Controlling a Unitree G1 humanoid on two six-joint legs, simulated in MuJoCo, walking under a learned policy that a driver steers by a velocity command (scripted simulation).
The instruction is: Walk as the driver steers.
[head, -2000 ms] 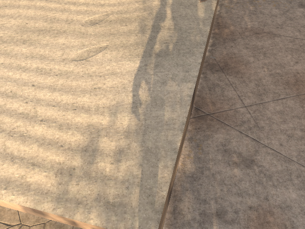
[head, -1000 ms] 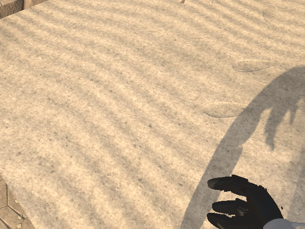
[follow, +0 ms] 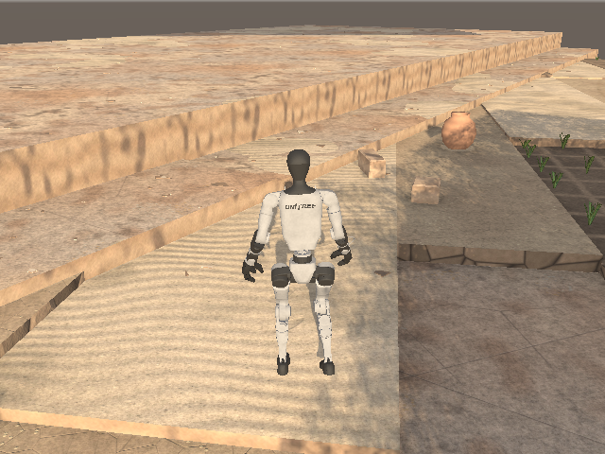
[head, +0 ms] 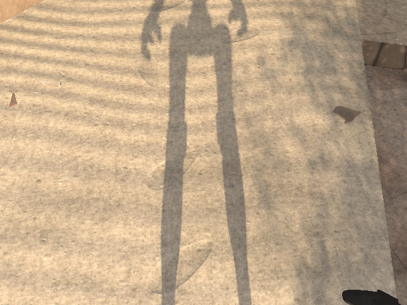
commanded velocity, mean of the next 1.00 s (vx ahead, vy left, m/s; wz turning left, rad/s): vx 0.06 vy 0.00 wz -0.22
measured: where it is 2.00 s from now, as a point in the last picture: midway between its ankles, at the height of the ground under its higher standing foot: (226, 292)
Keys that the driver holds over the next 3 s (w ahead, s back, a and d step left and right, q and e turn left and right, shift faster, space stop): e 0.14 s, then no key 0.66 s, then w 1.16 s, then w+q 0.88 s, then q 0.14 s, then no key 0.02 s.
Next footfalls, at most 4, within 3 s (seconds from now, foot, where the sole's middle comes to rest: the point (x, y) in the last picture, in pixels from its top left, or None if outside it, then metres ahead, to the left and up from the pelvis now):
0.28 right None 0.04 -0.13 -0.76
0.58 left None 0.07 0.11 -0.76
1.48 left None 0.40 0.08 -0.76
2.04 right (267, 243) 0.67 -0.20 -0.76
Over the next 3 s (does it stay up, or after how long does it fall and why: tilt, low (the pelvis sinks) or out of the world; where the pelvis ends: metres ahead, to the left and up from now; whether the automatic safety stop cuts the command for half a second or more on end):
stays up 1.05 -0.03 0.01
